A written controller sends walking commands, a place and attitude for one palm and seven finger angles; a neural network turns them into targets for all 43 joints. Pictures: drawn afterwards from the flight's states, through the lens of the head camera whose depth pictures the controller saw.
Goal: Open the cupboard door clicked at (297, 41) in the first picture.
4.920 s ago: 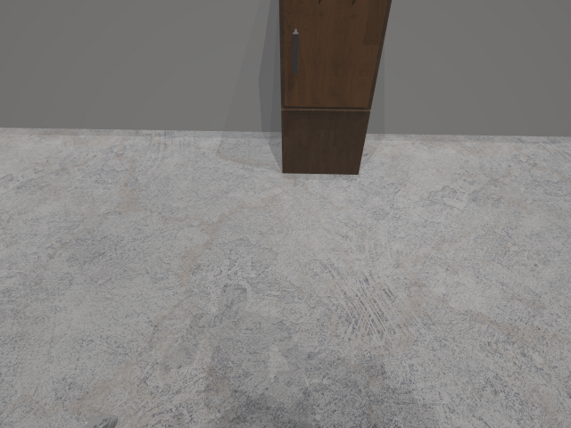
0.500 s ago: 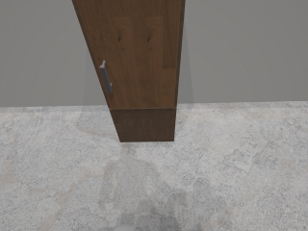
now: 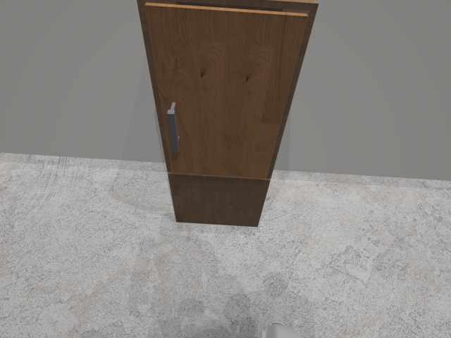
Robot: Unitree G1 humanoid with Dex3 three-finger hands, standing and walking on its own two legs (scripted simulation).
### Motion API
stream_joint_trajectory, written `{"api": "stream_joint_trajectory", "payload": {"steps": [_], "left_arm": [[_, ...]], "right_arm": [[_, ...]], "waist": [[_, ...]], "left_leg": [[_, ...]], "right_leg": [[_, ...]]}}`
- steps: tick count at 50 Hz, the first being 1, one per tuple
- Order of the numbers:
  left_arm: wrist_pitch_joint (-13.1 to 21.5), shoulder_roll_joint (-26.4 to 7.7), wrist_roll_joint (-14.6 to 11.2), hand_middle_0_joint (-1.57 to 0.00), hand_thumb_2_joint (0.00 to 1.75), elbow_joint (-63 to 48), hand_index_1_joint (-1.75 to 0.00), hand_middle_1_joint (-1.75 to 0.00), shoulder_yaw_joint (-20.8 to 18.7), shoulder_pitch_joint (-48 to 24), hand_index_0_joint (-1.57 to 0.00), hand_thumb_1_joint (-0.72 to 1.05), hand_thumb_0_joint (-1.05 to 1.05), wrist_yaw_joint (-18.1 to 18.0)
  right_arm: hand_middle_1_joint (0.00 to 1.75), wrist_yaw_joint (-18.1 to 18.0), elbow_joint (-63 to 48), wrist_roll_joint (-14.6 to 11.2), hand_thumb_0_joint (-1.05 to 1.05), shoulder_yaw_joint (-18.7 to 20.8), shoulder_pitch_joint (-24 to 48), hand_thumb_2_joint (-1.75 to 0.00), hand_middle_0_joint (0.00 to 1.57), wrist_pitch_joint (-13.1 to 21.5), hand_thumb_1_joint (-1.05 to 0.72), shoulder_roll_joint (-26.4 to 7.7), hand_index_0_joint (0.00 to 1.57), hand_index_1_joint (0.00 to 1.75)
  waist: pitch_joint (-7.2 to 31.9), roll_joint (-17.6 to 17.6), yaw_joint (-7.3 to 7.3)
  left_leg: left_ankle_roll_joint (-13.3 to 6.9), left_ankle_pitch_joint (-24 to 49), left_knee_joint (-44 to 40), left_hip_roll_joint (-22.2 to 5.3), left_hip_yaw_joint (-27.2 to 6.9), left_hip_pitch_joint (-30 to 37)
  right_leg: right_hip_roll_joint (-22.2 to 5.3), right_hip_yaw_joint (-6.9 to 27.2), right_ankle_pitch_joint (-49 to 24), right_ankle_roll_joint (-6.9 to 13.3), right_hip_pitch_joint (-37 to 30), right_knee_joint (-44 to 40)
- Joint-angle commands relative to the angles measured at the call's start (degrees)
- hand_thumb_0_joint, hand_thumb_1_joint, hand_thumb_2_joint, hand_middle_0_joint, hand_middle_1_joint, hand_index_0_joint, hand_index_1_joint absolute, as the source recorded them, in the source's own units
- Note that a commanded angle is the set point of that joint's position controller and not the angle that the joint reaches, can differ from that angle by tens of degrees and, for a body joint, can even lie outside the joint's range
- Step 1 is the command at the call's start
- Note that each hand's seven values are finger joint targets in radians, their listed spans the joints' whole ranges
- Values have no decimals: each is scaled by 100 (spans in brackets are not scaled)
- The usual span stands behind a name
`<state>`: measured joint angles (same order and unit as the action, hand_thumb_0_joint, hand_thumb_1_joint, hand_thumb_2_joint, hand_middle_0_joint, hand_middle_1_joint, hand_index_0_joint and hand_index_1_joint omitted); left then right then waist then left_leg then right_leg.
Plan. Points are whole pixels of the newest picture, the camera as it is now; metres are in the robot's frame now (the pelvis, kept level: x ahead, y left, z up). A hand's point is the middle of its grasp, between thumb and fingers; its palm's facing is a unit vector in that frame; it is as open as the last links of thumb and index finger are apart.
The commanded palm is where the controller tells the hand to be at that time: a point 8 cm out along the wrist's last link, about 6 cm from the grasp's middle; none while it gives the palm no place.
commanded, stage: take the last steps up to it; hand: left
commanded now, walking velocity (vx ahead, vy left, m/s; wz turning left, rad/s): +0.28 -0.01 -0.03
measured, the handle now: (174, 127) +0.71 +0.20 -0.09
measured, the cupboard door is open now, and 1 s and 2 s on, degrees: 0 0 0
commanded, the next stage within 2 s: come to a stop and stand still in 0.34 s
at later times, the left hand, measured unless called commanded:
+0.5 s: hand (157, 323) +0.18 +0.15 -0.17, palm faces +0.06 -0.98 -0.21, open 7.2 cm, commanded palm none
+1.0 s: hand (160, 319) +0.19 +0.14 -0.17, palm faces +0.01 -0.96 -0.28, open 7.3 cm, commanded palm none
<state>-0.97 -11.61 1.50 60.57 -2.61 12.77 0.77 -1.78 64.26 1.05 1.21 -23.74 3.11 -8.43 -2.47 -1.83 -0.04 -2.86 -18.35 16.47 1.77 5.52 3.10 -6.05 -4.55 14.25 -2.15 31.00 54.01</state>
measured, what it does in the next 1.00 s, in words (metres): walks ahead: right foot, then left foot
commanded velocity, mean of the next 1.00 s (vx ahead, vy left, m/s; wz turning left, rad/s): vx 0.03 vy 0.00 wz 0.00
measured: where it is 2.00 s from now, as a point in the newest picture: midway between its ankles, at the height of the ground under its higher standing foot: outside the picture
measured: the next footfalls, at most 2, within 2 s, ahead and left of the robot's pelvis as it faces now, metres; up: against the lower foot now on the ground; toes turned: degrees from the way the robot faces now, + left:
right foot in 0.16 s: +0.20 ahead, -0.13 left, +0.00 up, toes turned -8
left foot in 0.58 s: +0.28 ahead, +0.10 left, +0.00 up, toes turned +5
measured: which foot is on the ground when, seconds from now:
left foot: down 0.00-0.18, up 0.20-0.56, down 0.58-0.98, up 1.00-1.00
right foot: up 0.00-0.14, down 0.16-0.64, up 0.66-0.92, down 0.94-1.00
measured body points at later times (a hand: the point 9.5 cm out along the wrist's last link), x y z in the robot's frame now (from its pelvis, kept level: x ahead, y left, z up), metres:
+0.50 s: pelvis +0.16 -0.03 +0.00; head +0.16 -0.04 +0.45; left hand +0.18 +0.20 -0.15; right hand +0.20 -0.27 -0.15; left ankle +0.22 +0.10 -0.71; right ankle +0.16 -0.12 -0.74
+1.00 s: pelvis +0.16 -0.05 -0.01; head +0.17 -0.08 +0.44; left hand +0.19 +0.19 -0.15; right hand +0.22 -0.29 -0.17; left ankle +0.24 +0.10 -0.73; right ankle +0.15 -0.16 -0.74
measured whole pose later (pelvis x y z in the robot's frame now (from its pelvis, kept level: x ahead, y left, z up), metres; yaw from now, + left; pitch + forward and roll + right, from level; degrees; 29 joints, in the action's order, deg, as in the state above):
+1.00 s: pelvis +0.16 -0.05 -0.01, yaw -2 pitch -2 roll +1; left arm -1.0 -10.3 1.6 59.6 -2.0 14.6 -1.9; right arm -1.0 60.2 0.8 3.3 -8.8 -2.3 -10.3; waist -2.6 2.0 -0.7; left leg 1.7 -15.3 32.4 -4.6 4.0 -20.4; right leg -2.1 -4.1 18.9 0.6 13.3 33.7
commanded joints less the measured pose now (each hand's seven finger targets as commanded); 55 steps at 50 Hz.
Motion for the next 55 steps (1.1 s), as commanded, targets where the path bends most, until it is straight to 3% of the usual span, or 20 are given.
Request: {"api": "stream_joint_trajectory", "payload": {"steps": [1,4,7,8,9,10,12,16,24,27,29,32,36,41,45,46,47,49,52,55], "left_arm": [[187,-118,-47,-20,90,-629,-30,-30,-16,-899,-20,90,0,39],[239,-122,-59,-20,90,-685,-30,-30,-40,-897,-20,90,0,30],[356,-385,-14,-20,90,-205,-30,-30,-150,669,-20,90,0,-20],[454,-833,23,-20,90,12,-30,-30,-278,1482,-20,90,0,-87],[459,-1300,-43,-20,90,82,-30,-30,-366,1891,-20,90,0,-136],[432,-1306,-124,-20,90,12,-30,-30,-372,1582,-20,90,0,-152],[406,-768,-98,-20,90,-239,-30,-30,-234,566,-20,90,0,-200],[479,-266,-37,-20,90,-288,-30,-30,-71,106,-20,90,0,-221],[422,-401,-11,-20,90,-86,-30,-30,-64,418,-20,90,0,-192],[304,-310,-85,-20,90,27,-30,-30,26,409,-20,90,0,-244],[206,-75,-93,-20,90,83,-30,-30,86,844,-20,90,0,-296],[38,-174,-115,-20,90,180,-30,-30,103,929,-20,90,0,-312],[-99,-269,-65,-20,90,13,-30,-30,11,874,-20,90,0,-278],[-108,-74,-53,-20,90,-266,-30,-30,-68,724,-20,90,0,-260],[-6,8,-48,-20,90,-105,-30,-30,-34,1181,-20,90,0,-259],[43,-165,-8,-20,90,-53,-30,-30,-33,1284,-20,90,0,-278],[105,-550,18,-20,90,-112,-30,-30,-18,968,-20,90,0,-286],[106,-869,11,-20,90,-333,-30,-30,-81,439,-20,90,0,-291],[146,-726,-8,-20,90,-357,-30,-30,-64,119,-20,90,0,-275],[171,-705,-20,-20,90,-338,-30,-30,-97,324,-20,90,0,-261]], "right_arm": [[30,-50,-25,27,0,153,-515,-90,20,97,-90,-762,20,30],[30,-47,67,57,0,174,-518,-90,20,76,-90,-789,20,30],[30,-32,77,-24,0,178,-384,-90,20,75,-90,-847,20,30],[30,17,-5,-90,0,168,-506,-90,20,107,-90,-666,20,30],[30,22,-149,-130,0,153,-738,-90,20,119,-90,-411,20,30],[30,21,-184,-130,0,181,-381,-90,20,65,-90,-548,20,30],[30,80,-337,-29,0,196,181,-90,20,-28,-90,-364,20,30],[30,136,-178,51,0,158,-322,-90,20,-248,-90,-54,20,30],[30,166,-485,-9,0,94,696,-90,20,-184,-90,-103,20,30],[30,93,-304,-29,0,15,528,-90,20,-147,-90,-253,20,30],[30,50,-319,-30,0,81,535,-90,20,-94,-90,-762,20,30],[30,-85,-409,-80,0,110,1023,-90,20,-206,-90,-878,20,30],[30,-173,-506,-34,0,289,1055,-90,20,-300,-90,-1117,20,30],[30,-119,-704,16,0,423,1259,-90,20,-377,-90,-1162,20,30],[30,-4,-744,-11,0,373,1503,-90,20,-386,-90,-954,20,30],[30,39,-748,-52,0,340,1498,-90,20,-399,-90,-699,20,30],[30,94,-809,-101,0,258,1434,-90,20,-441,-90,-332,20,30],[30,168,-861,-14,0,222,1682,-90,20,-553,-90,-396,20,30],[30,186,-551,6,0,228,1241,-90,20,-504,-90,-505,20,30],[30,188,-491,10,0,227,1030,-90,20,-469,-90,-529,20,30]], "waist": [[-763,773,235],[-721,773,171],[71,399,-540],[760,-366,-810],[1343,-1199,-674],[1239,-730,-694],[-48,-40,-325],[-31,-348,233],[-63,-536,2],[168,-197,125],[302,746,-54],[87,1511,-83],[375,1272,5],[876,957,51],[792,878,-208],[632,281,-238],[282,-779,-72],[-361,-1381,-180],[-627,-593,-35],[-409,-486,-135]], "left_leg": [[-728,2885,-447,-1705,-851,-117],[-650,3500,-70,-1728,-753,-310],[-310,4252,1798,-1299,-312,-948],[-63,2887,3352,-869,-40,-2109],[162,-1282,5323,-103,40,-3163],[68,-1364,5898,-355,-610,-3145],[71,-572,5972,-788,-749,-3488],[305,-49,4645,-895,-420,-2729],[464,325,2314,-696,-173,-2290],[493,1734,847,-648,-277,-1031],[124,3658,705,-1535,-972,-827],[-315,3843,176,-1863,-1229,-1345],[-769,4696,251,-2253,-1352,-881],[-812,4025,489,-2149,-1116,-769],[-316,1431,573,-1563,-817,-1832],[2,395,903,-1118,-583,-2169],[375,-395,1370,-619,-234,-2504],[398,-547,2072,-541,-355,-2324],[348,-126,2659,-532,-506,-2511],[423,-79,2896,-464,-465,-2705]], "right_leg": [[-21,-32,-46,157,545,-876],[203,-174,136,353,-216,-1477],[526,-328,-535,550,-2541,-2333],[-546,948,-989,976,-4027,-2475],[-2154,3147,-2154,1679,-4659,-3251],[-2116,3226,-1198,1838,-3897,-3670],[-1739,2475,169,1567,-2187,-4109],[-991,780,-569,1134,-1102,-4306],[-848,600,-1523,1131,-1617,-4015],[-380,275,-1667,679,-1509,-3255],[38,168,-264,305,-1556,-2819],[196,-17,568,77,-1828,-2341],[226,272,1672,87,-1104,-719],[287,303,1618,43,-902,-369],[358,13,256,74,-2201,-2494],[114,391,56,122,-2388,-3383],[-825,1526,808,457,-1970,-4065],[-1236,2188,2466,780,-656,-4881],[-1083,1776,1437,893,-979,-4584],[-1035,1402,233,901,-1665,-4259]]}}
